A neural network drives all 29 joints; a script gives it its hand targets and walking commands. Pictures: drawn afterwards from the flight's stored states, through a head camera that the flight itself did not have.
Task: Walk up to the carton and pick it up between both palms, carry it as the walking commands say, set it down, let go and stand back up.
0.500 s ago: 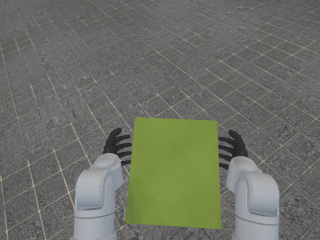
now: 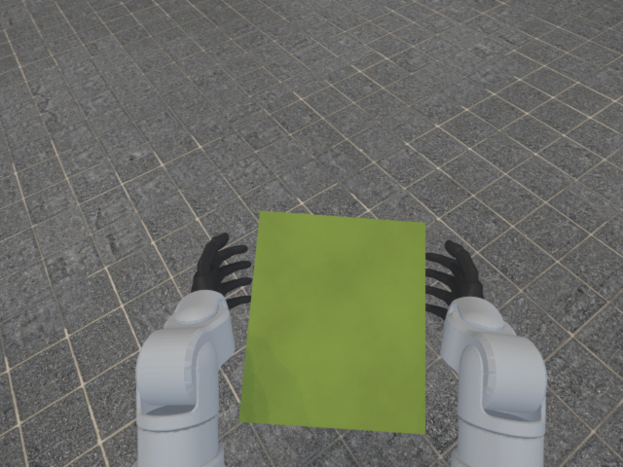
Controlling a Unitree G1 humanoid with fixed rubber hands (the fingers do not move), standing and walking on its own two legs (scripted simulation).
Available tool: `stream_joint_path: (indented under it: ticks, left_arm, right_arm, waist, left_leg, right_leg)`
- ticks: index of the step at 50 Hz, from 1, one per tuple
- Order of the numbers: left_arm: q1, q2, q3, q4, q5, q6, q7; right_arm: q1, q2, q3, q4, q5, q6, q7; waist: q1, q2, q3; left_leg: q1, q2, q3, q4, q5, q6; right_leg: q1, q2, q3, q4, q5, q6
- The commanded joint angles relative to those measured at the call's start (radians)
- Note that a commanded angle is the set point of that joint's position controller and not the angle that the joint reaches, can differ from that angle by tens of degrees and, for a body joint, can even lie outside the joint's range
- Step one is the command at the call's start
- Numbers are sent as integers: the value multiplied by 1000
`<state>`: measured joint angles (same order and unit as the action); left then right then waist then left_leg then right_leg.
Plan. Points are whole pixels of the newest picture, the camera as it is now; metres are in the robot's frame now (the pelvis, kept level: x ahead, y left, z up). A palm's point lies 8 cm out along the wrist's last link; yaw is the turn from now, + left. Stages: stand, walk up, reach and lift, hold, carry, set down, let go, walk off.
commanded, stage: carry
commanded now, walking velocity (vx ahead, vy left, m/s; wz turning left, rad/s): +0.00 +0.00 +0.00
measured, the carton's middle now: (330, 316) +0.33 +0.00 -0.03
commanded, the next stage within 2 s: none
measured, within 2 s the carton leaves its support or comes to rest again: neither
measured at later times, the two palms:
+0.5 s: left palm (229, 189) +0.45 +0.14 +0.10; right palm (443, 188) +0.46 -0.14 +0.09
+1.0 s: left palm (242, 135) +0.58 +0.14 +0.08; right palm (424, 129) +0.59 -0.14 +0.07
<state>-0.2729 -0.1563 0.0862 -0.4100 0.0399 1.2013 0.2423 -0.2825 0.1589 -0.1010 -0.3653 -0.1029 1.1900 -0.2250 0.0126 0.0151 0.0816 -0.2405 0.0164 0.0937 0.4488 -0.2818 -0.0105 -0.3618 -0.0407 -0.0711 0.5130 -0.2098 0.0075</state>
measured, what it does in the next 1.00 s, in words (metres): walks ahead: left foot, then right foot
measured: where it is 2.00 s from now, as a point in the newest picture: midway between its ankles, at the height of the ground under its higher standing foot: (339, 386)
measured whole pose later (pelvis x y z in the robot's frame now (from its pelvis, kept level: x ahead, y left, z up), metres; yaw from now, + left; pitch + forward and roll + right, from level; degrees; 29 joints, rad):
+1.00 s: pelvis +0.29 -0.01 -0.01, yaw +2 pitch +4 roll +1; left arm -0.27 -0.16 0.09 -0.32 0.05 1.19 0.24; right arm -0.27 0.16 -0.10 -0.31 -0.10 1.19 -0.23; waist 0.01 0.00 0.00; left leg -0.27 0.01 0.10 0.61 -0.38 0.01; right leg -0.22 0.01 -0.10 0.63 -0.44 -0.06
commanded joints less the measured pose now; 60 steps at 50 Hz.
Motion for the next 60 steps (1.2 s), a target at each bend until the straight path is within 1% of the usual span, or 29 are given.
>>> stream_joint_path:
  ticks: [1,5,9,11,12,14,18,20,22,26,28,29,30,31,32,36,37,39,40,46,48,50,51,54,56,57,58,59,60]
  left_arm:
    - [-366,-1053,-607,-150,-319,-62,-263]
    - [-372,-1028,-600,-207,-337,-63,-273]
    - [-399,-1026,-623,-189,-337,-53,-273]
    - [-404,-1017,-630,-162,-328,-38,-267]
    - [-380,-1011,-627,-105,-319,-23,-266]
    - [-376,-1027,-641,-113,-327,-19,-273]
    - [-363,-1014,-649,-102,-318,-17,-266]
    - [-364,-1000,-620,-85,-309,-16,-270]
    - [-365,-995,-604,-34,-298,-18,-276]
    - [-403,-993,-613,-143,-311,-31,-267]
    - [-460,-982,-647,-196,-337,-33,-264]
    - [-435,-1024,-651,-173,-333,-34,-262]
    - [-509,-1006,-682,-207,-347,-29,-262]
    - [-493,-1011,-665,-190,-343,-30,-266]
    - [-461,-1026,-670,-136,-329,-27,-267]
    - [-406,-1049,-646,-60,-318,-33,-282]
    - [-384,-1049,-638,-34,-311,-31,-285]
    - [-429,-1050,-637,-65,-317,-50,-285]
    - [-475,-1032,-619,-31,-285,-78,-288]
    - [-437,-1059,-630,-66,-302,-67,-298]
    - [-349,-1063,-635,-37,-300,-56,-293]
    - [-479,-1049,-667,-122,-324,-68,-292]
    - [-483,-1064,-668,-124,-327,-72,-296]
    - [-436,-1051,-684,-52,-316,-64,-300]
    - [-411,-1069,-665,-36,-314,-65,-306]
    - [-418,-1094,-663,-32,-313,-75,-314]
    - [-401,-1057,-634,8,-295,-84,-314]
    - [-411,-1021,-577,101,-247,-107,-317]
    - [-405,-1037,-581,101,-247,-115,-322]
  right_arm:
    - [-396,1079,692,-248,429,-46,225]
    - [-352,1086,701,-252,426,-42,213]
    - [-352,1068,671,-213,405,-36,222]
    - [-318,1058,654,-150,385,-15,228]
    - [-299,1041,636,-118,375,-13,227]
    - [-314,1036,636,-153,390,-18,233]
    - [-313,1030,608,-119,383,-11,238]
    - [-297,1026,607,-96,372,-8,236]
    - [-334,1023,628,-93,365,-2,230]
    - [-323,1056,649,-118,393,-4,235]
    - [-286,1067,622,-76,381,4,241]
    - [-330,1083,637,-119,396,-8,247]
    - [-262,1066,582,-42,361,-10,245]
    - [-294,1080,600,-61,386,-18,245]
    - [-293,1064,596,-69,381,-23,246]
    - [-341,1081,617,-74,371,-30,248]
    - [-334,1048,597,-66,368,-32,248]
    - [-304,1101,604,-22,372,-34,256]
    - [-279,1088,572,58,341,-49,270]
    - [-367,1111,650,-57,384,-52,265]
    - [-318,1093,642,-62,382,-46,269]
    - [-309,1116,613,-9,386,-57,279]
    - [-320,1123,619,-22,386,-64,277]
    - [-267,1100,596,16,362,-63,272]
    - [-313,1105,617,-7,379,-62,275]
    - [-352,1105,634,-65,381,-80,278]
    - [-334,1098,609,2,360,-77,283]
    - [-393,1054,585,63,337,-102,284]
    - [-323,1066,597,103,330,-98,289]
  waist:
    - [-1,-302,-694]
    - [10,-283,-653]
    - [-1,-238,-629]
    - [-14,-93,-641]
    - [-20,30,-668]
    - [-38,242,-617]
    - [-14,156,-587]
    - [-8,40,-614]
    - [5,-306,-569]
    - [10,-242,-554]
    - [-17,-149,-585]
    - [-38,-44,-654]
    - [-47,201,-659]
    - [-48,246,-628]
    - [-54,225,-547]
    - [-20,96,-571]
    - [-11,139,-595]
    - [-10,-129,-611]
    - [-8,-217,-631]
    - [-1,-238,-537]
    - [-18,-112,-622]
    - [-40,187,-642]
    - [-41,269,-615]
    - [-55,198,-530]
    - [-14,117,-574]
    - [4,-14,-615]
    - [8,-149,-628]
    - [6,-266,-583]
    - [-1,-249,-533]
  left_leg:
    - [-205,-19,-7,311,-203,-43]
    - [-420,-34,-12,237,-145,-33]
    - [-54,-26,42,-39,156,-27]
    - [199,63,1,-54,697,-1]
    - [397,171,-86,96,1212,40]
    - [720,297,-202,151,1787,151]
    - [513,212,-96,187,1343,91]
    - [187,126,-20,227,760,26]
    - [-265,-36,31,321,-194,-17]
    - [-323,-95,93,133,-72,0]
    - [-24,-61,100,-48,216,0]
    - [279,31,-1,-27,763,41]
    - [552,239,-213,104,1496,133]
    - [660,319,-283,139,1740,225]
    - [607,325,-279,111,1575,225]
    - [492,204,-89,205,1179,114]
    - [350,164,-44,236,1055,73]
    - [-69,28,-12,361,111,6]
    - [-228,-30,-22,359,-232,-6]
    - [-127,-38,11,90,-3,17]
    - [158,12,11,36,528,43]
    - [503,191,-179,179,1437,131]
    - [590,276,-233,184,1561,199]
    - [666,241,-198,192,1446,166]
    - [427,173,-56,282,1227,91]
    - [184,98,-1,404,872,59]
    - [-131,2,10,469,147,19]
    - [-363,-63,-16,488,-272,4]
    - [-390,-52,-47,418,-303,17]
  right_leg:
    - [778,-320,258,39,1666,-128]
    - [959,-258,170,49,1454,-98]
    - [640,-183,44,53,1146,-41]
    - [413,-112,-2,121,802,0]
    - [234,-74,-44,185,536,19]
    - [-160,65,-74,222,-252,18]
    - [47,35,-58,-92,-29,1]
    - [379,-78,31,-113,648,-31]
    - [720,-243,212,35,1592,-101]
    - [792,-163,59,132,1523,-72]
    - [579,-129,8,217,1290,-37]
    - [352,-63,-38,344,899,0]
    - [-2,30,-60,447,93,31]
    - [-173,84,-5,422,-357,6]
    - [-253,60,26,372,-397,-6]
    - [19,50,-22,-69,-52,-14]
    - [188,14,-8,-114,244,-24]
    - [588,-198,216,16,1247,-123]
    - [729,-252,274,89,1539,-186]
    - [571,-159,107,63,1141,-91]
    - [419,-84,32,189,961,-47]
    - [43,17,-30,346,310,-1]
    - [-121,60,-7,277,-210,2]
    - [-244,86,-22,96,-223,-12]
    - [99,59,-45,-100,104,-24]
    - [399,-2,27,-142,644,-32]
    - [684,-151,196,-4,1276,-127]
    - [828,-234,302,64,1675,-173]
    - [789,-249,266,59,1584,-194]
